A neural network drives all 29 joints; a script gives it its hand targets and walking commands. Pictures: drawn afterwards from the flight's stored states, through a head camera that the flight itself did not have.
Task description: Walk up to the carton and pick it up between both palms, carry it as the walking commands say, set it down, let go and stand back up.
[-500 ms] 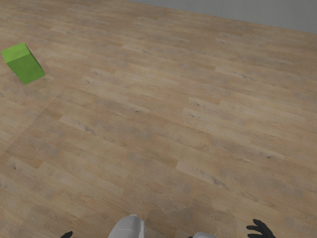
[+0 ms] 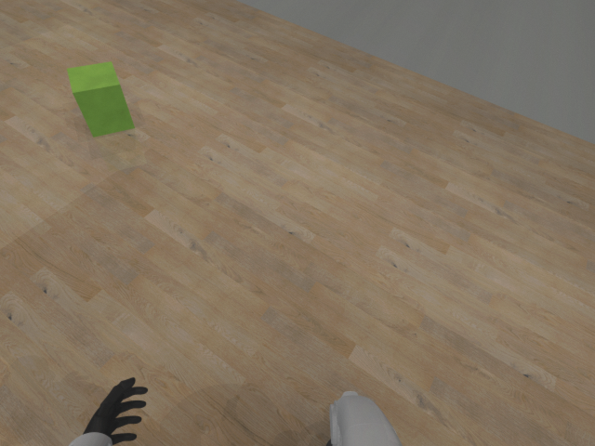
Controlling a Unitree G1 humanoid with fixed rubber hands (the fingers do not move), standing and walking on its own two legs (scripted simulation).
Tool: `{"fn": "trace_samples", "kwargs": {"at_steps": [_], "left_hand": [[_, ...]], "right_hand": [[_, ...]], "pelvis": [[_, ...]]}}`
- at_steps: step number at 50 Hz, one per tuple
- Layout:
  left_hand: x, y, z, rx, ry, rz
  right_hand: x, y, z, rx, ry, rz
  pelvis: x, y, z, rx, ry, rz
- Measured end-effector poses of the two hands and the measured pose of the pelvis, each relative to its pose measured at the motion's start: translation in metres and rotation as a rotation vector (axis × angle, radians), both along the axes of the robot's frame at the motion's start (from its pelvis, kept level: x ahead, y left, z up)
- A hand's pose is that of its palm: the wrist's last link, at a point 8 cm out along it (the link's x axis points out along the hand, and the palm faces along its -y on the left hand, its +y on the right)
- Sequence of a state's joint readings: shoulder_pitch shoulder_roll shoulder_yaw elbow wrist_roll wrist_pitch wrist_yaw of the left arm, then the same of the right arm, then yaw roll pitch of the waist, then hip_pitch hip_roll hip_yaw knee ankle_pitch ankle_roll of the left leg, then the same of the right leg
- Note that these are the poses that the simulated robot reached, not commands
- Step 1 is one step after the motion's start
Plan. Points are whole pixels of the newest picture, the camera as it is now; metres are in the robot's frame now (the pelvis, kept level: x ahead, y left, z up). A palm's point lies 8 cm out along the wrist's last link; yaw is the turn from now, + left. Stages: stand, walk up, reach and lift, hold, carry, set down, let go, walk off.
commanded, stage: walk up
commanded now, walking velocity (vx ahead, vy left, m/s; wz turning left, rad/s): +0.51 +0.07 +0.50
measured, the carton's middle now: (102, 99) +1.72 +0.74 -0.66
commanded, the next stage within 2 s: none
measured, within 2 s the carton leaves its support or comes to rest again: neither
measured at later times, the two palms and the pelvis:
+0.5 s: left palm out of the picture +0.12 +0.31 -0.11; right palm (373, 270) +0.41 -0.19 -0.12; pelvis +0.22 +0.03 -0.01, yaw +12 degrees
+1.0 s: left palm (27, 228) +0.53 +0.45 -0.11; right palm (314, 257) +0.43 -0.08 -0.11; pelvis +0.43 +0.18 +0.00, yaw +19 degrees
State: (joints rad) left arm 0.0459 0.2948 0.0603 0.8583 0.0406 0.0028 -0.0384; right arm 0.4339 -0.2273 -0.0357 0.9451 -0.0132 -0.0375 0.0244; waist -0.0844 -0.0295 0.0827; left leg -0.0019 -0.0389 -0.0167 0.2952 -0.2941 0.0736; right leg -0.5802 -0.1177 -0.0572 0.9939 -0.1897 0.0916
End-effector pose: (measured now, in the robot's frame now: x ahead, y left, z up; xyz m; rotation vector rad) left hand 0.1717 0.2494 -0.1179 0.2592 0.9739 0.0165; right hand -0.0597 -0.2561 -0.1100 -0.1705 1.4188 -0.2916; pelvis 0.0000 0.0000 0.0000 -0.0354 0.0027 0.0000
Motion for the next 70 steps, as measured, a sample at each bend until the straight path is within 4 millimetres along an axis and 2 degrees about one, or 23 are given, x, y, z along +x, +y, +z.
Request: {"fn": "trace_samples", "kwargs": {"at_steps": [3, 6, 9, 11, 12, 14, 17, 20, 24, 26, 29, 32, 34, 37, 41, 45, 48, 52, 57, 59, 60, 66, 70], "left_hand": [[0.046, -0.015, 0.003, -0.033, -0.052, -0.007], [0.093, -0.032, 0.006, -0.060, -0.107, -0.012], [0.135, -0.043, 0.006, -0.058, -0.160, 0.012], [0.147, -0.037, 0.000, -0.020, -0.182, 0.057], [0.143, -0.030, -0.003, 0.009, -0.164, 0.081], [0.114, -0.008, -0.009, 0.065, -0.071, 0.149], [0.051, 0.027, -0.008, 0.126, 0.095, 0.297], [-0.007, 0.047, 0.000, 0.157, 0.235, 0.415], [-0.052, 0.057, 0.007, 0.146, 0.373, 0.501], [-0.058, 0.063, 0.005, 0.125, 0.414, 0.530], [-0.050, 0.080, -0.006, 0.088, 0.444, 0.566], [-0.027, 0.109, -0.029, 0.040, 0.448, 0.570], [0.003, 0.130, -0.045, 0.016, 0.424, 0.541], [0.082, 0.158, -0.045, 0.004, 0.288, 0.472], [0.188, 0.185, -0.026, -0.010, 0.113, 0.393], [0.267, 0.197, -0.011, -0.027, 0.043, 0.351], [0.320, 0.199, -0.001, -0.047, -0.003, 0.329], [0.388, 0.199, 0.009, -0.057, -0.068, 0.307], [0.465, 0.202, 0.011, -0.006, -0.128, 0.309], [0.474, 0.206, 0.007, 0.033, -0.123, 0.340], [0.469, 0.209, 0.006, 0.048, -0.091, 0.364], [0.383, 0.211, 0.010, 0.087, 0.218, 0.553], [0.343, 0.196, 0.016, 0.063, 0.369, 0.640]], "right_hand": [[-0.001, 0.011, -0.002, 0.020, 0.067, -0.024], [0.009, 0.016, -0.008, 0.041, 0.123, -0.036], [0.032, 0.014, -0.020, 0.071, 0.168, -0.032], [0.059, 0.007, -0.036, 0.090, 0.181, -0.001], [0.080, 0.003, -0.043, 0.094, 0.170, 0.029], [0.136, -0.005, -0.051, 0.091, 0.099, 0.100], [0.239, -0.009, -0.050, 0.089, -0.048, 0.224], [0.338, 0.004, -0.039, 0.095, -0.184, 0.335], [0.444, 0.048, -0.019, 0.126, -0.332, 0.437], [0.485, 0.079, -0.011, 0.151, -0.382, 0.480], [0.534, 0.129, -0.006, 0.173, -0.420, 0.543], [0.572, 0.174, -0.011, 0.147, -0.441, 0.590], [0.580, 0.189, -0.019, 0.108, -0.432, 0.589], [0.556, 0.186, -0.022, 0.059, -0.320, 0.528], [0.513, 0.173, -0.015, 0.013, -0.157, 0.425], [0.490, 0.170, -0.007, -0.003, -0.062, 0.350], [0.487, 0.172, -0.003, -0.002, -0.004, 0.314], [0.508, 0.179, -0.010, 0.024, 0.053, 0.297], [0.562, 0.180, -0.036, 0.061, 0.099, 0.290], [0.596, 0.179, -0.048, 0.073, 0.106, 0.320], [0.618, 0.181, -0.051, 0.079, 0.090, 0.339], [0.764, 0.210, -0.045, 0.127, -0.084, 0.460], [0.843, 0.244, -0.038, 0.158, -0.162, 0.526]], "pelvis": [[0.024, -0.002, -0.002, 0.000, 0.004, 0.022], [0.052, -0.006, -0.007, 0.004, 0.014, 0.042], [0.084, -0.011, -0.017, 0.012, 0.027, 0.068], [0.107, -0.016, -0.029, 0.034, 0.035, 0.105], [0.116, -0.016, -0.032, 0.027, 0.036, 0.117], [0.132, -0.014, -0.030, 0.015, 0.031, 0.149], [0.156, -0.008, -0.022, 0.015, 0.013, 0.180], [0.179, 0.003, -0.013, 0.030, -0.005, 0.191], [0.209, 0.026, -0.006, 0.051, -0.006, 0.198], [0.226, 0.041, -0.006, 0.049, -0.001, 0.204], [0.252, 0.069, -0.010, 0.039, 0.010, 0.221], [0.281, 0.103, -0.024, 0.025, 0.023, 0.240], [0.295, 0.121, -0.033, 0.024, 0.026, 0.260], [0.316, 0.139, -0.026, 0.017, 0.028, 0.277], [0.347, 0.158, -0.011, 0.020, 0.024, 0.297], [0.382, 0.171, -0.002, 0.020, 0.015, 0.313], [0.410, 0.177, 0.002, 0.019, 0.007, 0.324], [0.454, 0.181, 0.000, 0.029, 0.004, 0.325], [0.521, 0.179, -0.015, 0.048, 0.015, 0.344], [0.544, 0.177, -0.023, 0.046, 0.018, 0.354], [0.554, 0.178, -0.022, 0.049, 0.022, 0.359], [0.609, 0.191, -0.004, 0.072, 0.011, 0.353], [0.640, 0.206, 0.003, 0.082, 0.004, 0.349]]}}
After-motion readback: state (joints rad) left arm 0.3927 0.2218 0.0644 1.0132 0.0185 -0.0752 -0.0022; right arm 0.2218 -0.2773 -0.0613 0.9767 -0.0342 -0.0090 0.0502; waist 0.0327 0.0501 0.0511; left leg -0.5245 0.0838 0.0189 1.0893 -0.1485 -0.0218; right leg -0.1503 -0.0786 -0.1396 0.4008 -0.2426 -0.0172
